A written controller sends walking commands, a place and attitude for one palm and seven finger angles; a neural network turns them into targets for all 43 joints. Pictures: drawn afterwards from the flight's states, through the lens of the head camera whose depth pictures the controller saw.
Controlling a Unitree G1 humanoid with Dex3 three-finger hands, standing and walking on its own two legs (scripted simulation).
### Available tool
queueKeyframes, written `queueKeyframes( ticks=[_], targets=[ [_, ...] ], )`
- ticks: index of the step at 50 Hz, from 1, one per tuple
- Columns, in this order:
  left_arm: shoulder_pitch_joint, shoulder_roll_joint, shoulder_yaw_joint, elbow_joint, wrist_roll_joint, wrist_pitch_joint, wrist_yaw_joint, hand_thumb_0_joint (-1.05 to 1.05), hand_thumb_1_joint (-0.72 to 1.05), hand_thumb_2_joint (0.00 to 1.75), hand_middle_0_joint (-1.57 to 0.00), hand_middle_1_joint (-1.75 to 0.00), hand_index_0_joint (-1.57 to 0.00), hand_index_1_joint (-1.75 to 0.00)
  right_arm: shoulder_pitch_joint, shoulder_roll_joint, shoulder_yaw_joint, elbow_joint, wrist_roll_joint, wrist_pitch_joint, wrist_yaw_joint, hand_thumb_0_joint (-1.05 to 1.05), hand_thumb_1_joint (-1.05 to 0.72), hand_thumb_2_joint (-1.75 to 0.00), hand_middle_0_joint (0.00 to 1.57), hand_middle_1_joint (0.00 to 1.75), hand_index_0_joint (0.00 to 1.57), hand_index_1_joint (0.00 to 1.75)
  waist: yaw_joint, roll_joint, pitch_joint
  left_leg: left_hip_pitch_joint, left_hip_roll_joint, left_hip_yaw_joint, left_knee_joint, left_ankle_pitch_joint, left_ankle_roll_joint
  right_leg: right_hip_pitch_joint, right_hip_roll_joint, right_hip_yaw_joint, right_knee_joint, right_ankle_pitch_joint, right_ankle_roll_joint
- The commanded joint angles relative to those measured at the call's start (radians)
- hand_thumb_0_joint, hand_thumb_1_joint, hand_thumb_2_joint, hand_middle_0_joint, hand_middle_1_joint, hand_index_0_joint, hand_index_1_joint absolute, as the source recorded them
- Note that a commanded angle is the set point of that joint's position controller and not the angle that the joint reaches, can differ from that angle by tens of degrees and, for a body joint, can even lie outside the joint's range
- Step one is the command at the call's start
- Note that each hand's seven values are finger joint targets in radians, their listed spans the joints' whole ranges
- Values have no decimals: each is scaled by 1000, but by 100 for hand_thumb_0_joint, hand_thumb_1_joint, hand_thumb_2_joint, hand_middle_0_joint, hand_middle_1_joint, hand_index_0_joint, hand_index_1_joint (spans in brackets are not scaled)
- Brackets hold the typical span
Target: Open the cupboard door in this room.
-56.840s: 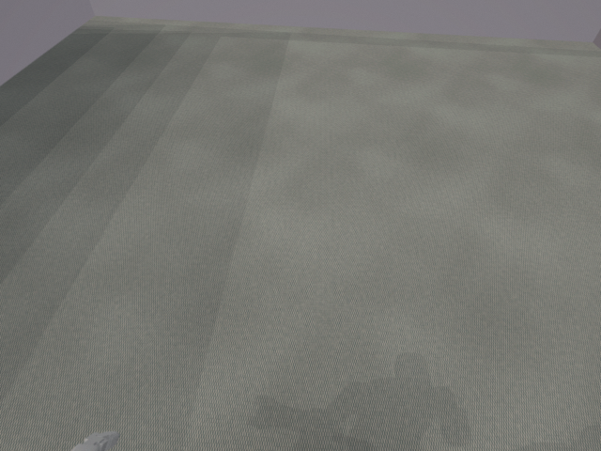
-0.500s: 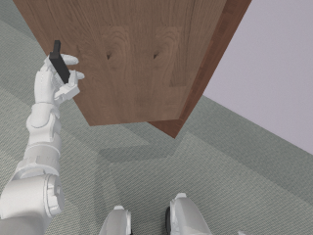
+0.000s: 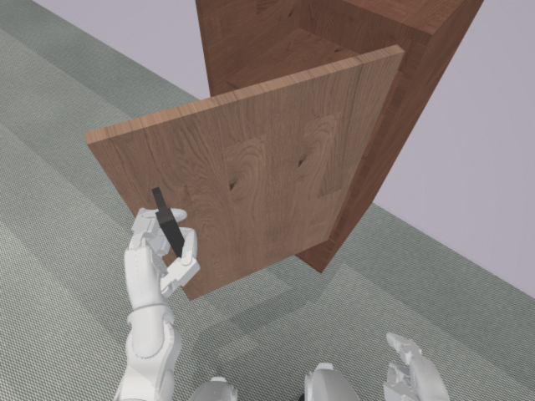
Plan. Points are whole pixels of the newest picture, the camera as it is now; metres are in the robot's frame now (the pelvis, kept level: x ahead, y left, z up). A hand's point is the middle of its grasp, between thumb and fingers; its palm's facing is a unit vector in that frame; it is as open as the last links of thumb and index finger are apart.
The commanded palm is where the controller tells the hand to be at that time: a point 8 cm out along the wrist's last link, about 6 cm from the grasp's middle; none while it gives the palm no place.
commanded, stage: pull the door open along its arc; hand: left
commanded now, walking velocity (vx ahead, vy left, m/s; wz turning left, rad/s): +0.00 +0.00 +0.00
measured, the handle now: (171, 227) +0.35 +0.16 +0.03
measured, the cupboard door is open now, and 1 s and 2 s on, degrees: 63 77 79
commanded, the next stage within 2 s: open thumb and fingers to let go in 0.40 s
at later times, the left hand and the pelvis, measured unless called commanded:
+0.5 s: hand (241, 314) +0.24 +0.05 +0.03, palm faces +0.35 -0.93 -0.03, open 5.7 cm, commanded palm +0.19 +0.09 +0.03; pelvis +0.00 -0.04 -0.01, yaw +3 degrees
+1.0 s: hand (231, 304) +0.25 +0.06 +0.03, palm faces +0.42 -0.91 -0.01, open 12.2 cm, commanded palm +0.19 +0.10 +0.03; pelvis -0.02 -0.03 -0.01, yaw +4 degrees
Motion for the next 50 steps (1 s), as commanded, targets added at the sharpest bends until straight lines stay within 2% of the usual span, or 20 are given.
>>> queueKeyframes(
  ticks=[1, 2, 3, 6, 16, 19, 20, 22, 24, 25, 27, 32, 33, 35, 38, 41, 43, 45, 47, 50],
  targets=[
    [9, 101, 97, -222, 51, -59, 208, 0, 90, 90, -40, -135, -40, -135, -3, -100, -40, -111, -17, -41, -10, 0, -90, -90, 20, 30, 20, 30, 57, -41, -270, -2, -43, -19, -146, 374, -23, 411, 19, -14, -80, 351, -34],
    [20, 83, 70, -235, 67, -57, 221, 0, 90, 90, -40, -135, -40, -135, -10, -95, -40, -110, -19, -42, -14, 0, -90, -90, 20, 30, 20, 30, 55, -27, -273, 9, -45, -18, -145, 368, -22, 409, 18, -11, -85, 346, -34],
    [38, 71, 52, -235, 78, -51, 232, 0, 90, 90, -40, -135, -40, -135, -6, -92, -40, -110, -22, -43, -18, 0, -90, -90, 20, 30, 20, 30, 47, -54, -272, 6, -46, -21, -143, 362, -19, 419, 18, -7, -98, 348, -33],
    [76, 17, -10, -258, 95, -40, 252, 0, 90, 90, -40, -135, -40, -135, -29, -78, -37, -107, -24, -51, -25, 0, -90, -90, 20, 30, 20, 30, 46, -53, -261, 13, -50, -20, -147, 344, -19, 438, 13, 0, -112, 348, -31],
    [305, -97, -195, -386, 150, -19, 262, 0, 90, 90, -40, -135, -40, -135, -63, -55, -26, -131, -33, -111, -25, 0, -90, -90, 20, 30, 20, 30, 28, -79, -248, -10, -54, -25, -120, 314, -18, 459, -4, 23, -132, 374, -27],
    [309, -137, -266, -410, 180, -11, 266, 0, 90, 90, -40, -135, -40, -135, -76, -55, -24, -132, -38, -136, -26, 0, -90, -90, 20, 30, 20, 30, 14, -86, -229, -30, -56, -30, -100, 275, -16, 420, -9, 34, -135, 321, -25],
    [312, -150, -285, -421, 185, -8, 268, 0, 90, 90, -40, -135, -40, -135, -81, -54, -22, -132, -37, -143, -25, 0, -90, -90, 20, 30, 20, 30, 17, -55, -227, -28, -58, -31, -99, 265, -16, 406, -9, 33, -135, 295, -29],
    [336, -192, -328, -433, 178, 5, 273, 0, 90, 90, -40, -135, -40, -135, -89, -53, -19, -139, -35, -161, -24, 0, -90, -90, 20, 30, 20, 30, 13, -64, -234, -28, -61, -32, -90, 250, -15, 394, -8, 28, -137, 269, -27],
    [255, -167, -300, -419, 173, 18, 289, 0, 90, 90, -40, -135, -40, -135, -87, -60, -22, -124, -34, -167, -30, 0, -90, -90, 20, 30, 20, 30, 2, -92, -217, -47, -61, -40, -76, 223, -18, 373, -13, 41, -146, 227, -25],
    [140, -131, -266, -419, 173, 18, 307, 0, 90, 90, -40, -135, -40, -135, -86, -64, -23, -109, -36, -167, -36, 0, -90, -90, 20, 30, 20, 30, -12, -94, -214, -60, -61, -43, -62, 205, -18, 356, -19, 57, -151, 192, -21],
    [157, -124, -237, -383, 167, 25, 318, 0, 76, 84, -39, -134, -39, -134, -91, -59, -24, -105, -34, -172, -43, 0, -90, -90, 20, 30, 20, 30, 9, -107, -233, -77, -67, -40, -59, 182, -19, 379, -27, 83, -172, 133, -17],
    [129, -118, -243, -378, 159, 29, 301, 0, 41, 69, -36, -130, -36, -130, -83, -61, -26, -104, -30, -174, -48, 0, -90, -90, 20, 30, 20, 30, 8, -125, -240, -78, -66, -37, -67, 171, -14, 408, -39, 108, -199, 114, -8],
    [109, -116, -250, -383, 162, 28, 297, 0, 34, 66, -36, -129, -36, -129, -82, -63, -27, -104, -29, -174, -49, 0, -90, -90, 20, 30, 20, 30, -1, -126, -242, -77, -65, -39, -64, 173, -12, 409, -41, 114, -203, 118, -8],
    [96, -122, -262, -378, 169, 27, 293, 0, 20, 60, -35, -127, -35, -127, -81, -65, -26, -100, -32, -175, -48, 0, -90, -90, 20, 30, 20, 30, -1, -100, -233, -67, -63, -39, -70, 174, -11, 392, -39, 101, -194, 116, -10],
    [109, -123, -258, -348, 167, 31, 288, 0, -1, 51, -33, -125, -33, -125, -76, -68, -27, -103, -31, -174, -47, 0, -90, -90, 20, 30, 20, 30, -1, -126, -224, -71, -64, -41, -74, 171, -9, 393, -36, 94, -198, 99, -13],
    [45, -123, -256, -330, 162, 34, 287, 0, -22, 42, -32, -123, -32, -123, -87, -70, -23, -101, -32, -174, -48, 0, -90, -90, 20, 30, 20, 30, -8, -130, -199, -77, -65, -40, -73, 132, -6, 355, -37, 93, -209, 11, -11],
    [17, -115, -249, -329, 163, 33, 292, 0, -36, 36, -31, -122, -31, -122, -92, -72, -24, -104, -31, -173, -49, 0, -90, -90, 20, 30, 20, 30, -4, -115, -191, -77, -66, -41, -76, 121, -6, 343, -34, 93, -216, -31, -17],
    [5, -129, -261, -328, 172, 30, 299, 0, -50, 30, -30, -120, -30, -120, -89, -71, -25, -101, -33, -176, -48, 0, -90, -90, 20, 30, 20, 30, -2, -92, -215, -56, -64, -40, -79, 139, -5, 334, -30, 75, -196, 0, -19],
    [21, -135, -265, -334, 174, 29, 305, 0, -50, 30, -30, -120, -30, -120, -82, -72, -26, -104, -34, -177, -46, 0, -90, -90, 20, 30, 20, 30, 6, -86, -243, -39, -64, -40, -89, 167, -6, 345, -21, 51, -172, 59, -22],
    [40, -156, -282, -334, 176, 39, 309, 0, -50, 30, -27, -105, -27, -105, -77, -73, -24, -106, -35, -175, -41, 0, -90, -90, 20, 30, 20, 30, 8, -72, -240, -23, -62, -44, -102, 191, -8, 336, -12, 21, -150, 103, -27]
  ],
)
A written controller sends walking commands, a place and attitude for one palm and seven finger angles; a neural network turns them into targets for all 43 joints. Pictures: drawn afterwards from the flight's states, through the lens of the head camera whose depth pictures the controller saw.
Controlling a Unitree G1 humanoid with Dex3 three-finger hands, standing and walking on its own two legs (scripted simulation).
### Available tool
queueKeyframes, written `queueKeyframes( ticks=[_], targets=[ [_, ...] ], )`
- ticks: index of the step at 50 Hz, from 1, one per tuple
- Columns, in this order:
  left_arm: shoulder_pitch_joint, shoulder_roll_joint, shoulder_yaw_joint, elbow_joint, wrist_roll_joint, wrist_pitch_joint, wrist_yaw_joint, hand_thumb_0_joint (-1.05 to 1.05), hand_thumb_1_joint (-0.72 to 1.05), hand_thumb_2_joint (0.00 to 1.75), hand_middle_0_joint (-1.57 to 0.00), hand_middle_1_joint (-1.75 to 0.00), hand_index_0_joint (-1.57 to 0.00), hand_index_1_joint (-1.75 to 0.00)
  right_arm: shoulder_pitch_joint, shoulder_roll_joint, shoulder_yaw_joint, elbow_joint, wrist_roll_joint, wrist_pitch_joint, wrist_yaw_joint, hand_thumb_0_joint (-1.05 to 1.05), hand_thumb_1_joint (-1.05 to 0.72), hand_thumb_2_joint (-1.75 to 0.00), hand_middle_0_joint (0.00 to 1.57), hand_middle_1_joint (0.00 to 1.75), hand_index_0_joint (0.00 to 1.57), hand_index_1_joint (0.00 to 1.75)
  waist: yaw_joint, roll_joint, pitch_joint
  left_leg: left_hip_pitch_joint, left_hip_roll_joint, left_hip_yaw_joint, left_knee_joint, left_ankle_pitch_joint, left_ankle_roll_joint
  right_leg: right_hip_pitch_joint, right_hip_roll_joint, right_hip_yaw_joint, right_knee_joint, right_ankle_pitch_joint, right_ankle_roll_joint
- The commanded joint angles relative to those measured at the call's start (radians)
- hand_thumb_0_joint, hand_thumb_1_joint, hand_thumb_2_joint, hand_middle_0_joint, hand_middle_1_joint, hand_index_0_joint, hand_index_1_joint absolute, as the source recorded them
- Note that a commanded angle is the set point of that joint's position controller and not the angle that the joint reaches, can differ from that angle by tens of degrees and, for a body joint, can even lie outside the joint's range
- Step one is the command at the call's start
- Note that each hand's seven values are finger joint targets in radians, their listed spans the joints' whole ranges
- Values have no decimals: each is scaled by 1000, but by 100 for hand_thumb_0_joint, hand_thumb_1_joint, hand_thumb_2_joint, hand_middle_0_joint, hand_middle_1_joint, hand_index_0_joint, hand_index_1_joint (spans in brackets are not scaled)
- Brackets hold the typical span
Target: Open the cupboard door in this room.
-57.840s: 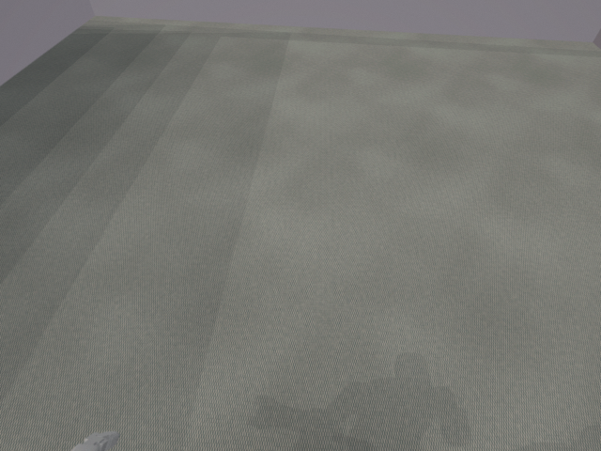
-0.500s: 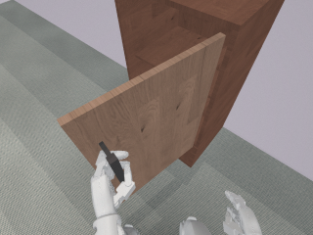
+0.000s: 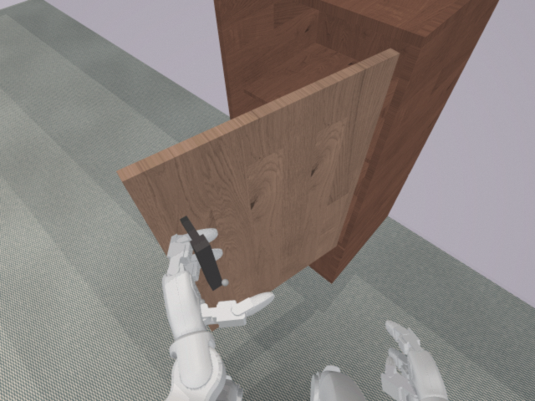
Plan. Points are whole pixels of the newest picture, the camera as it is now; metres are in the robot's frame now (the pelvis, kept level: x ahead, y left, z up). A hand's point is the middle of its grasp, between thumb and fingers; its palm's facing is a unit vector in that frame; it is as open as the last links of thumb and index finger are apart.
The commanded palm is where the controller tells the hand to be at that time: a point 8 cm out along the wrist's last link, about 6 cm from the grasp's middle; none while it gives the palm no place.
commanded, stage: open thumb and fingers to let go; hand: left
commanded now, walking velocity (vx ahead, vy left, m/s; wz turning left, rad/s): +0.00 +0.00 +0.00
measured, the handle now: (202, 255) +0.32 +0.12 +0.04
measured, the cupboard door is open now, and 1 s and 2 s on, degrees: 77 79 79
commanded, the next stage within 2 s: slide the hand sideways off the handle in 0.32 s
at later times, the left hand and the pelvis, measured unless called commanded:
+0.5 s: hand (218, 288) +0.27 +0.09 +0.04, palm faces +0.20 -0.98 -0.03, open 15.5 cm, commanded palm +0.22 +0.12 +0.04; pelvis +0.00 +0.02 +0.00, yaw -1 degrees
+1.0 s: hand (203, 324) +0.22 +0.10 +0.04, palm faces -0.10 -0.99 +0.02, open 16.1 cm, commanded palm +0.19 +0.16 +0.04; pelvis +0.00 +0.03 -0.02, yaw -2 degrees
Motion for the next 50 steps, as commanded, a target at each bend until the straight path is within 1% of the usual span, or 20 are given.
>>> queueKeyframes(
  ticks=[1, 3, 13, 15, 21, 22, 23, 24, 26, 28, 31, 32, 33, 34, 38, 42, 44, 45, 46, 50],
  targets=[
    [-104, -81, -44, -220, 18, -54, 13, 0, -50, 30, -27, -100, -27, -100, -54, -84, -26, -157, 0, -54, 3, 0, -90, -90, 20, 30, 20, 30, -16, -78, -226, -5, -47, 31, -151, 165, 41, 326, 10, 83, -216, 118, 24],
    [-83, -75, -35, -221, 18, -48, 18, 0, -50, 30, -25, -90, -25, -90, -54, -86, -27, -162, 0, -53, 3, 0, -90, -90, 20, 30, 20, 30, -12, -99, -237, -2, -45, 27, -154, 173, 42, 329, 17, 73, -211, 123, 21],
    [-50, -90, -37, -236, 14, -22, 32, 0, -50, 30, -17, -40, -17, -40, -65, -85, -18, -169, 0, -46, 10, 0, -90, -90, 20, 30, 20, 30, 5, -75, -221, 2, -43, 22, -168, 182, 35, 307, 30, 47, -190, 118, 12],
    [-74, -98, -42, -246, 14, -19, 36, 0, -50, 30, -15, -30, -15, -30, -68, -83, -19, -164, 0, -45, 10, 0, -90, -90, 20, 30, 20, 30, -2, -70, -216, 10, -41, 24, -166, 181, 35, 295, 29, 46, -190, 117, 15],
    [-92, -118, -56, -248, 17, -6, 41, 0, -50, 30, -15, -30, -15, -30, -69, -84, -17, -166, 0, -41, 12, 0, -90, -90, 20, 30, 20, 30, -4, -66, -221, 19, -40, 20, -166, 192, 34, 281, 33, 37, -178, 122, 13],
    [-89, 5, -253, -293, 121, -48, -163, 0, -50, 30, -15, -30, -15, -30, 17, -130, -19, -147, 8, -47, 17, 0, -90, -90, 20, 30, 20, 30, -102, -100, -176, 34, -35, 22, -135, 202, 55, 250, 18, 68, -173, 189, 16],
    [-124, 83, -163, -359, 74, -87, -280, 0, -50, 30, -15, -30, -15, -30, 13, -125, -31, -172, 13, -41, 12, 0, -90, -90, 20, 30, 20, 30, -65, -62, -258, 30, -38, 26, -127, 235, 59, 308, 9, 80, -154, 254, 6],
    [-87, 99, -161, -373, 50, -105, -367, 0, -50, 30, -15, -30, -15, -30, 1, -122, -31, -186, 17, -43, 9, 0, -90, -90, 20, 30, 20, 30, -54, -41, -281, 31, -38, 32, -117, 242, 61, 329, 5, 87, -138, 284, 8],
    [-58, 102, -167, -403, -23, -128, -515, 0, -50, 30, -15, -30, -15, -30, -2, -123, -27, -217, 35, -54, 6, 0, -90, -90, 20, 30, 20, 30, -64, -41, -242, 21, -38, 21, -112, 221, 61, 304, 5, 80, -127, 255, 7],
    [-22, 62, -150, -441, -121, -118, -572, 0, -50, 30, -15, -30, -15, -30, -21, -119, -21, -259, 53, -63, 0, 0, -90, -90, 20, 30, 20, 30, -49, -20, -224, 15, -42, 15, -119, 194, 60, 285, 12, 69, -125, 193, 5],
    [39, 60, -97, -457, -169, -86, -539, 0, -50, 30, -15, -30, -15, -30, -13, -125, -22, -294, 62, -65, -5, 0, -90, -90, 20, 30, 20, 30, -35, -68, -202, -1, -42, 2, -124, 159, 53, 240, 20, 45, -115, 109, 11],
    [47, 81, -71, -466, -161, -80, -515, 0, -50, 30, -15, -30, -15, -30, -6, -128, -25, -298, 59, -63, -6, 0, -90, -90, 20, 30, 20, 30, -31, -81, -215, -5, -41, -1, -119, 168, 51, 236, 22, 43, -103, 114, 12],
    [93, 104, -47, -467, -147, -75, -491, 0, -50, 30, -15, -30, -15, -30, -3, -127, -26, -304, 57, -61, -4, 0, -90, -90, 20, 30, 20, 30, -13, -65, -221, -12, -44, 0, -119, 190, 48, 246, 22, 43, -89, 128, 7],
    [115, 107, -50, -483, -129, -71, -472, 0, -50, 30, -15, -30, -15, -30, -2, -125, -25, -314, 54, -56, 1, 0, -90, -90, 20, 30, 20, 30, -8, -46, -233, -11, -45, 6, -115, 196, 46, 241, 21, 45, -83, 135, 7],
    [186, 138, -25, -494, -84, -59, -434, 0, -50, 30, -15, -30, -15, -30, 18, -125, -28, -329, 51, -33, 8, 0, -90, -90, 20, 30, 20, 30, -2, -75, -239, -26, -42, 9, -105, 213, 45, 244, 26, 49, -71, 157, 6],
    [190, 135, -34, -511, -85, -51, -446, 0, -50, 30, -15, -30, -15, -30, 14, -123, -24, -343, 55, -19, 6, 0, -90, -90, 20, 30, 20, 30, -15, -68, -189, -42, -42, 12, -109, 151, 47, 220, 27, 53, -90, 96, 10],
    [240, 163, 3, -517, -97, -48, -456, 0, -50, 30, -15, -30, -15, -30, 13, -125, -23, -349, 56, -13, 2, 0, -90, -90, 20, 30, 20, 30, 0, -62, -198, -47, -43, 16, -109, 155, 46, 237, 29, 58, -90, 101, 9],
    [243, 153, -3, -522, -105, -46, -464, 0, -50, 30, -15, -30, -15, -30, 16, -124, -22, -350, 58, -13, 2, 0, -90, -90, 20, 30, 20, 30, -7, -64, -190, -44, -42, 15, -109, 153, 46, 233, 30, 54, -93, 102, 10],
    [258, 169, 18, -537, -115, -48, -471, 0, -50, 30, -15, -30, -15, -30, 16, -125, -22, -353, 60, -12, 1, 0, -90, -90, 20, 30, 20, 30, 0, -51, -195, -44, -42, 15, -110, 156, 45, 236, 31, 54, -88, 104, 9],
    [309, 168, 23, -561, -138, -53, -493, 0, -50, 30, -15, -30, -15, -30, 19, -124, -22, -360, 62, -14, -1, 0, -90, -90, 20, 30, 20, 30, -3, -46, -194, -43, -41, 14, -102, 180, 45, 235, 34, 49, -80, 131, 10]
  ],
)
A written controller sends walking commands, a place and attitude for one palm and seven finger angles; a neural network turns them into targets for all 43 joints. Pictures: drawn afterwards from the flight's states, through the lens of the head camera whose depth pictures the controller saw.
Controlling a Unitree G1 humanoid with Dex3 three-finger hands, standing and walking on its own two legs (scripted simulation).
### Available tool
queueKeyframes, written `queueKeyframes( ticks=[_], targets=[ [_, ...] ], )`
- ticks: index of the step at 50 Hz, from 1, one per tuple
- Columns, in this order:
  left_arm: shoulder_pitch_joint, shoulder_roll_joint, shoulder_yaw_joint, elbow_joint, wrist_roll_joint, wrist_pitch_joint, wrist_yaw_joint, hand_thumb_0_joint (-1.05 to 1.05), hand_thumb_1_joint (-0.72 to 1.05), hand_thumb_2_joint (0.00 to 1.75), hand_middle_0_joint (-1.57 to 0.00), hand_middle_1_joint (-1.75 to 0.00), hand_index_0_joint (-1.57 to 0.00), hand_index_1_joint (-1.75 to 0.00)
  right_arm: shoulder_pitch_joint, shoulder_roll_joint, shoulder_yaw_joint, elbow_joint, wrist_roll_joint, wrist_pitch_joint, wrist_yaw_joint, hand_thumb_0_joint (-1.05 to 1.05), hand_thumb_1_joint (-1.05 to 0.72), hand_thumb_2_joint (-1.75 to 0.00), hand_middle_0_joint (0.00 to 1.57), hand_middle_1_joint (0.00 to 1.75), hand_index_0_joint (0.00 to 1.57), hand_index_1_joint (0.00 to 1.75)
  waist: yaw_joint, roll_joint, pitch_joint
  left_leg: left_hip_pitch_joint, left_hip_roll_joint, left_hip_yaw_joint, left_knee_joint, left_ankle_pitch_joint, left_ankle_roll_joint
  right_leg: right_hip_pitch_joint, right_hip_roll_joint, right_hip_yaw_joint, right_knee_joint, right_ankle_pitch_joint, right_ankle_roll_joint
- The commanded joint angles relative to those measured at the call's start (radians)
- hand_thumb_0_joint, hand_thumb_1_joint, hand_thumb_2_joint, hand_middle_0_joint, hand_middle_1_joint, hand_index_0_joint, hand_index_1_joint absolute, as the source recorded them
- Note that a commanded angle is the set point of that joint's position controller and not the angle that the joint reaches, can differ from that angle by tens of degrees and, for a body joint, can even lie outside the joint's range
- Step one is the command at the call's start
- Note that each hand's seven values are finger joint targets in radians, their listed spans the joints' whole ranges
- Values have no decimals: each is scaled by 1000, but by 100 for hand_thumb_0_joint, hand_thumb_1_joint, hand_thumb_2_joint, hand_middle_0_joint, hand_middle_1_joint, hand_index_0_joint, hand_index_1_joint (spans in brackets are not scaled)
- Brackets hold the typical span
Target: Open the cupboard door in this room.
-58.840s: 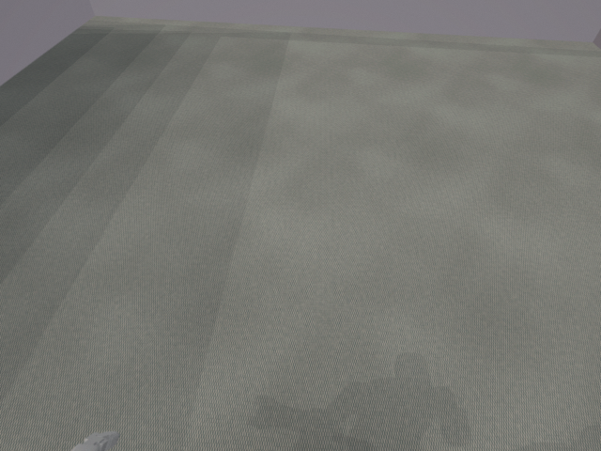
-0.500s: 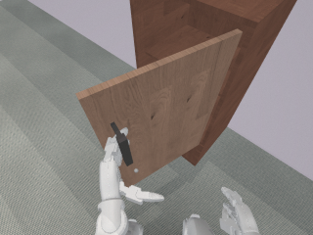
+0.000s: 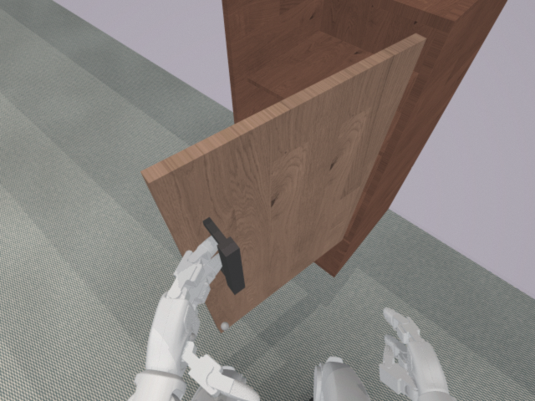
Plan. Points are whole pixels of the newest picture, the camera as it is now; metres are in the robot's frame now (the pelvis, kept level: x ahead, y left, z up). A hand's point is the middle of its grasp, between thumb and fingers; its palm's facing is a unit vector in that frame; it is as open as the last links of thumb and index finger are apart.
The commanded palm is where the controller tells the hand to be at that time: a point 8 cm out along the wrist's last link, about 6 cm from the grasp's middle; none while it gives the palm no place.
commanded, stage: slide the hand sideways off the handle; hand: left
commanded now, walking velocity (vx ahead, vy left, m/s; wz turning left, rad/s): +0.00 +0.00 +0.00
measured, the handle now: (224, 258) +0.30 +0.08 +0.06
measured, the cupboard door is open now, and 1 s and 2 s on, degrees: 79 79 79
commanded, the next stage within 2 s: draw the hand back to the body in 0.62 s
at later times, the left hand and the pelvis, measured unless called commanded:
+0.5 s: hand (184, 360) +0.18 +0.11 +0.06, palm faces -0.03 -1.00 -0.01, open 16.3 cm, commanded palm +0.14 +0.17 +0.06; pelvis +0.00 -0.01 -0.01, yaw +0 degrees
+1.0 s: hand (141, 354) +0.17 +0.15 +0.10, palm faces -0.02 -1.00 -0.05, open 16.3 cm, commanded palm +0.14 +0.21 +0.11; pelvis +0.00 +0.00 +0.01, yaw +0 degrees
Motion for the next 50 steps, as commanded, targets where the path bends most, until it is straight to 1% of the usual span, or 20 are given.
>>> queueKeyframes(
  ticks=[1, 7, 8, 10, 17, 22, 23, 25, 28, 30, 35, 38, 40, 41, 43, 44, 45, 46, 49, 50],
  targets=[
    [60, 6, 52, -237, -38, -76, -5, 0, -50, 30, -15, -30, -15, -30, -38, -116, -55, -171, 5, -59, -9, 0, -90, -90, 20, 30, 20, 30, -4, -69, -191, 7, -29, -24, -212, 248, -9, 292, 44, 5, -160, 169, -39],
    [127, 44, 93, -273, -64, -109, -56, 0, -50, 30, -15, -30, -15, -30, -41, -119, -64, -170, 7, -66, -15, 0, -90, -90, 20, 30, 20, 30, -2, -56, -195, -15, -30, -23, -190, 245, -9, 281, 45, 10, -143, 170, -38],
    [141, 60, 109, -287, -69, -114, -64, 0, -50, 30, -15, -30, -15, -30, -50, -119, -66, -171, 9, -67, -17, 0, -90, -90, 20, 30, 20, 30, 7, -34, -208, -15, -32, -22, -185, 262, -8, 289, 45, 15, -136, 185, -42],
    [156, 53, 98, -314, -78, -123, -83, 0, -50, 30, -15, -30, -15, -30, -45, -120, -67, -175, 11, -69, -18, 0, -90, -90, 20, 30, 20, 30, 3, -18, -214, -5, -32, -23, -181, 275, -10, 274, 45, 8, -122, 198, -40],
    [220, 87, 145, -321, -112, -118, -131, 0, -50, 30, -15, -30, -15, -30, -53, -123, -79, -181, 20, -64, -31, 0, -90, -90, 20, 30, 20, 30, 5, -62, -200, -43, -34, -23, -163, 232, -7, 267, 47, 15, -127, 149, -35],
    [207, 121, 185, -330, -131, -113, -160, 0, -50, 30, -15, -30, -15, -30, -58, -125, -80, -179, 23, -60, -43, 0, -90, -90, 20, 30, 20, 30, 0, -48, -180, -65, -34, -18, -147, 191, -4, 244, 47, 27, -139, 92, -33],
    [215, 133, 203, -334, -136, -113, -164, 0, -50, 30, -15, -30, -15, -30, -60, -125, -82, -178, 24, -59, -46, 0, -90, -90, 20, 30, 20, 30, 8, -48, -193, -67, -34, -19, -147, 197, -4, 258, 48, 32, -139, 91, -36],
    [221, 125, 201, -339, -150, -111, -178, 0, -50, 30, -15, -30, -15, -30, -64, -124, -79, -183, 27, -61, -48, 0, -90, -90, 20, 30, 20, 30, 7, -29, -190, -65, -35, -16, -144, 191, -4, 248, 48, 31, -138, 84, -33],
    [253, 141, 243, -319, -173, -101, -195, 0, -50, 30, -15, -30, -15, -30, -64, -122, -83, -177, 30, -59, -53, 0, -90, -90, 20, 30, 20, 30, 18, -54, -197, -76, -34, -17, -144, 202, -4, 274, 51, 37, -146, 85, -35],
    [238, 127, 223, -326, -179, -101, -211, 0, -50, 30, -15, -30, -15, -30, -69, -125, -81, -180, 33, -63, -54, 0, -90, -90, 20, 30, 20, 30, 6, -44, -179, -71, -35, -18, -144, 191, -4, 250, 50, 30, -145, 75, -31],
    [219, 137, 220, -337, -185, -98, -223, 0, -50, 30, -15, -30, -15, -30, -65, -130, -81, -176, 32, -75, -57, 0, -90, -90, 20, 30, 20, 30, 4, -31, -186, -73, -34, -22, -137, 194, -3, 240, 50, 30, -137, 70, -33],
    [233, 196, 276, -409, -189, -85, -209, 0, -50, 30, -15, -30, -15, -30, -58, -127, -82, -186, 33, -66, -60, 0, -90, -90, 20, 30, 20, 30, 29, 4, -226, -38, -36, -19, -165, 223, -3, 286, 52, 29, -145, 98, -37],
    [248, 210, 303, -441, -191, -66, -199, 0, -50, 30, -15, -30, -15, -30, -51, -123, -83, -191, 41, -57, -64, 0, -90, -90, 20, 30, 20, 30, 29, 6, -234, 8, -35, -18, -193, 246, -4, 313, 56, 18, -161, 134, -35],
    [267, 201, 301, -452, -197, -53, -198, 0, -50, 30, -15, -30, -15, -30, -53, -121, -81, -196, 46, -53, -65, 0, -90, -90, 20, 30, 20, 30, 32, 22, -218, 25, -36, -18, -213, 250, -6, 321, 58, 11, -172, 138, -34],
    [275, 199, 312, -449, -211, -24, -198, 0, -50, 30, -15, -30, -15, -30, -46, -120, -80, -198, 53, -46, -69, 0, -90, -90, 20, 30, 20, 30, 24, -17, -196, 40, -33, -22, -237, 252, -3, 352, 63, 2, -204, 136, -32],
    [282, 173, 289, -438, -213, -13, -204, 0, -50, 30, -15, -30, -15, -30, -50, -121, -76, -199, 56, -46, -70, 0, -90, -90, 20, 30, 20, 30, 15, -22, -169, 50, -33, -22, -247, 246, -2, 350, 63, 0, -219, 133, -28],
    [279, 184, 303, -444, -223, -4, -207, 0, -50, 30, -15, -30, -15, -30, -45, -121, -76, -198, 57, -46, -72, 0, -90, -90, 20, 30, 20, 30, 13, -13, -161, 55, -34, -20, -255, 241, -3, 360, 63, 3, -235, 128, -25],
    [288, 198, 322, -430, -224, 6, -210, 0, -50, 30, -15, -30, -15, -30, -42, -124, -75, -195, 59, -43, -76, 0, -90, -90, 20, 30, 20, 30, 14, -34, -144, 63, -30, -23, -269, 230, -3, 363, 66, -3, -247, 110, -25],
    [263, 190, 313, -419, -233, 25, -223, 0, -50, 30, -15, -30, -15, -30, -48, -129, -66, -197, 60, -50, -81, 0, -90, -90, 20, 30, 20, 30, 0, -38, -79, 74, -29, -25, -299, 193, -1, 369, 64, 1, -293, 60, -22],
    [259, 218, 342, -426, -233, 25, -223, 0, -50, 30, -15, -30, -15, -30, -40, -135, -67, -196, 60, -51, -83, 0, -90, -90, 20, 30, 20, 30, 5, -28, -90, 88, -26, -26, -310, 187, -3, 373, 64, -1, -298, 46, -23]
  ],
)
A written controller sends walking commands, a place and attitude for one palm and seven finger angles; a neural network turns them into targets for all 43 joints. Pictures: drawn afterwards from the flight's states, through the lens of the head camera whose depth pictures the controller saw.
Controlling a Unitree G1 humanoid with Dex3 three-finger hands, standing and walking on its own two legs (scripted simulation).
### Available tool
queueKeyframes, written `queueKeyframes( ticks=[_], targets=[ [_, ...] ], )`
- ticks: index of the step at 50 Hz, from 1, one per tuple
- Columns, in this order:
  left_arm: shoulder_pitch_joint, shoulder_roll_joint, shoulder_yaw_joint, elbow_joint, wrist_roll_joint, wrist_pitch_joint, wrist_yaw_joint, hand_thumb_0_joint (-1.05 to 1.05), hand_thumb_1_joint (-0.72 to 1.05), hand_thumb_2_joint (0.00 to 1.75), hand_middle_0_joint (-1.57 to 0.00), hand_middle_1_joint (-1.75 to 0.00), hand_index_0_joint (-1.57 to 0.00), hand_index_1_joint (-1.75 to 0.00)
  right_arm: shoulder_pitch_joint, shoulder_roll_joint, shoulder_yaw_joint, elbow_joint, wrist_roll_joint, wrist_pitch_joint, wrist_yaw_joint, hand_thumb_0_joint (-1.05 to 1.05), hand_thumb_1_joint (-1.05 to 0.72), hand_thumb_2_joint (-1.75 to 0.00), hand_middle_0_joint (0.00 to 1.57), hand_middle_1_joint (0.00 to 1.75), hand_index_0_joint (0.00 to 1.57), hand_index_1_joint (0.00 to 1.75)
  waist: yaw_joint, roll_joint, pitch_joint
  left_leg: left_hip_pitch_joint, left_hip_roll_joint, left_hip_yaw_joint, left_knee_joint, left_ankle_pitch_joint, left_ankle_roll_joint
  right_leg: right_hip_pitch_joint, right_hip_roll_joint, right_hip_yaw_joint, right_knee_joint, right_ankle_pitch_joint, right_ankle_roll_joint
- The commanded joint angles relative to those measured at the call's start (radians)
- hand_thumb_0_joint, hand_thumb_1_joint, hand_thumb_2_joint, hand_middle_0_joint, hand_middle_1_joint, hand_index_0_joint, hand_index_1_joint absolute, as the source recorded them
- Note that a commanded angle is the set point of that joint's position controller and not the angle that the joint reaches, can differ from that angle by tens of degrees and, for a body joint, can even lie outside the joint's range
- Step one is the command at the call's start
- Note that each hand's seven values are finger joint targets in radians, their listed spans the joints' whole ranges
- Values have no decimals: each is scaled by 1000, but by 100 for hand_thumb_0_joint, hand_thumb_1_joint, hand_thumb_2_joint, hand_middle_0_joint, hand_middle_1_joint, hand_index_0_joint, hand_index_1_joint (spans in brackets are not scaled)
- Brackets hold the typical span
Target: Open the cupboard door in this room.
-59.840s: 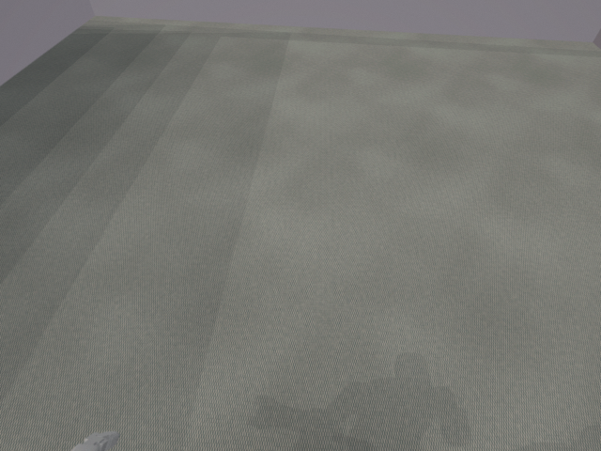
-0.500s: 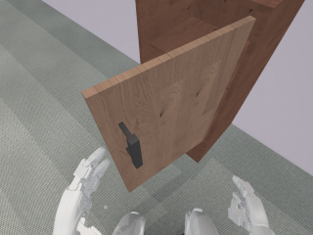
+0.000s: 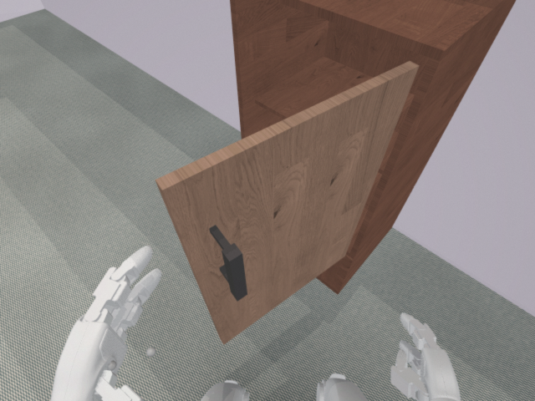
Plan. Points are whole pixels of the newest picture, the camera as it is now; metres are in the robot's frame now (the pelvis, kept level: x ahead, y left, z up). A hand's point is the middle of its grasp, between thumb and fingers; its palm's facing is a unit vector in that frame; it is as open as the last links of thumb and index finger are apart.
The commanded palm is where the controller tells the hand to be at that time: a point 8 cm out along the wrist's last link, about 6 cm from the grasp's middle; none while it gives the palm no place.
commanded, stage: draw the hand back to the body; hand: left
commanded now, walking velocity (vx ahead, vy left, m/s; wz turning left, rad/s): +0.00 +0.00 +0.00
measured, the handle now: (228, 264) +0.30 +0.09 +0.05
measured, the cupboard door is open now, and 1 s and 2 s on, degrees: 79 79 79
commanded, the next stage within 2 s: step back with the hand held close in 1.30 s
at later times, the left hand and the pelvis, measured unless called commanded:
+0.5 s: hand (69, 302) +0.19 +0.22 +0.16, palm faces +0.25 -0.89 -0.39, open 14.1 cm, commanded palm +0.15 +0.26 +0.19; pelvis +0.03 +0.01 +0.06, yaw +0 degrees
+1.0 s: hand out of the picture +0.22 +0.26 +0.27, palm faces +0.48 -0.78 -0.40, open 8.3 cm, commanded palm +0.17 +0.29 +0.27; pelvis +0.03 +0.00 +0.09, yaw -1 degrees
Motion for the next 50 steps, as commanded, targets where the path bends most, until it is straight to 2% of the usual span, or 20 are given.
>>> queueKeyframes(
  ticks=[1, 6, 11, 12, 13, 14, 16, 18, 24, 29, 31, 34, 35, 38, 40, 43, 44, 46, 49, 50],
  targets=[
    [18, 87, 66, -208, -24, -38, -10, 0, -50, 30, -15, -30, -15, -30, -69, -124, -40, -184, 0, -71, -14, 0, -90, -90, 20, 30, 20, 30, -15, -36, -67, 9, -39, -3, -274, 167, 6, 272, 50, 20, -243, 22, -19],
    [29, 126, 138, -239, -51, -30, -17, 0, -50, 30, -15, -30, -15, -30, -58, -123, -34, -173, 7, -92, -16, 0, -90, -90, 20, 30, 20, 30, 4, 7, -88, 87, -37, 0, -318, 251, 2, 349, 53, 9, -264, 121, -23],
    [-2, 144, 166, -247, -76, 6, -42, 0, -32, 37, -16, -30, -16, -30, -61, -129, -28, -151, 16, -115, -13, 0, -90, -90, 20, 30, 20, 30, -4, 16, -61, 146, -30, -3, -359, 307, 0, 392, 58, -3, -299, 189, -18],
    [16, 316, 220, -310, 94, 90, 111, 0, -29, 39, -16, -30, -16, -30, -42, -126, -39, -158, 1, -97, -46, 0, -90, -90, 20, 30, 20, 30, 51, 29, -114, 171, -3, 15, -430, 323, 3, 457, 30, 53, -338, 181, -28],
    [44, 241, 193, -325, 113, 140, 182, 0, -26, 40, -16, -30, -16, -30, -47, -108, -27, -154, -6, -99, -54, 0, -90, -90, 20, 30, 20, 30, 29, 44, -64, 182, -15, 14, -449, 314, 1, 458, 31, 38, -361, 175, -26],
    [53, 180, 139, -322, 134, 177, 217, 0, -22, 42, -16, -30, -16, -30, -44, -103, -16, -140, -8, -97, -53, 0, -90, -90, 20, 30, 20, 30, 17, 72, -12, 192, -10, 14, -459, 326, 0, 459, 27, 27, -366, 174, -24],
    [32, 185, 137, -322, 158, 218, 262, 0, -15, 45, -16, -30, -16, -30, -43, -110, -12, -120, -9, -92, -54, 0, -90, -90, 20, 30, 20, 30, 9, 47, 9, 240, 2, 3, -478, 383, 2, 473, 28, 17, -389, 203, -20],
    [7, 210, 162, -326, 169, 234, 287, 0, -8, 48, -16, -30, -16, -30, -52, -116, -11, -107, -15, -98, -58, 0, -90, -90, 20, 30, 20, 30, 13, -23, 2, 274, 5, 2, -499, 420, 8, 527, 29, 13, -420, 240, -20],
    [-71, 239, 215, -291, 182, 235, 317, 0, 13, 57, -17, -30, -17, -30, -76, -119, 1, -52, -17, -131, -64, 0, -90, -90, 20, 30, 20, 30, 17, 9, 70, 376, 10, 8, -592, 432, 7, 600, 23, 16, -499, 258, -17],
    [-129, 270, 274, -304, 180, 212, 321, 0, 31, 64, -18, -30, -18, -30, -97, -121, 6, -9, -23, -167, -58, 0, -90, -90, 20, 30, 20, 30, 31, 42, 78, 449, 12, 5, -663, 494, 0, 687, 20, 15, -551, 305, -20],
    [-144, 263, 285, -278, 175, 208, 317, 0, 37, 68, -18, -30, -18, -30, -106, -119, 5, 9, -23, -173, -54, 0, -90, -90, 20, 30, 20, 30, 31, 5, 106, 470, 14, 10, -685, 504, 1, 700, 24, 15, -577, 320, -16],
    [-186, 268, 312, -255, 168, 197, 312, 0, 48, 72, -19, -30, -19, -30, -122, -122, 4, 32, -24, -179, -48, 0, -90, -90, 20, 30, 20, 30, 33, 11, 127, 499, 16, 12, -723, 504, 0, 736, 24, 19, -611, 331, -18],
    [-199, 282, 335, -249, 166, 192, 312, 0, 51, 74, -19, -30, -19, -30, -126, -122, 1, 39, -25, -179, -47, 0, -90, -90, 20, 30, 20, 30, 37, -2, 122, 508, 15, 16, -731, 501, 3, 750, 24, 21, -624, 337, -17],
    [-233, 309, 378, -258, 164, 177, 311, 0, 62, 78, -19, -30, -19, -30, -145, -125, 0, 58, -28, -187, -43, 0, -90, -90, 20, 30, 20, 30, 45, 42, 112, 542, 13, 24, -756, 534, 1, 796, 23, 27, -647, 375, -22],
    [-259, 309, 394, -255, 159, 170, 308, 0, 69, 81, -19, -30, -19, -30, -150, -123, -2, 68, -30, -187, -39, 0, -90, -90, 20, 30, 20, 30, 45, 27, 113, 563, 16, 24, -774, 554, 0, 809, 24, 28, -661, 387, -19],
    [-301, 340, 439, -253, 155, 159, 309, 0, 80, 86, -20, -30, -20, -30, -167, -124, -4, 87, -32, -189, -37, 0, -90, -90, 20, 30, 20, 30, 51, 51, 119, 588, 13, 31, -792, 567, 0, 835, 24, 32, -687, 412, -23],
    [-310, 334, 442, -233, 152, 157, 308, 0, 83, 87, -20, -30, -20, -30, -165, -120, -3, 92, -32, -187, -35, 0, -90, -90, 20, 30, 20, 30, 47, 21, 129, 590, 15, 31, -802, 556, 1, 835, 24, 31, -693, 404, -20],
    [-342, 345, 463, -228, 148, 151, 307, 0, 90, 90, -20, -30, -20, -30, -173, -122, -9, 99, -30, -183, -34, 0, -90, -90, 20, 30, 20, 30, 47, 18, 130, 612, 14, 44, -808, 548, 6, 838, 25, 38, -710, 409, -17],
    [-296, 278, 409, -144, 142, 156, 291, 0, 90, 90, -20, -30, -20, -30, -179, -123, -12, 111, -28, -168, -26, 0, -90, -90, 20, 30, 20, 30, 42, 5, 176, 612, 16, 46, -823, 527, 9, 833, 26, 38, -735, 388, -15],
    [-297, 278, 406, -150, 140, 154, 288, 0, 90, 90, -20, -30, -20, -30, -183, -124, -14, 110, -29, -164, -23, 0, -90, -90, 20, 30, 20, 30, 44, 2, 171, 616, 16, 47, -829, 524, 10, 840, 25, 39, -739, 388, -14]
  ],
)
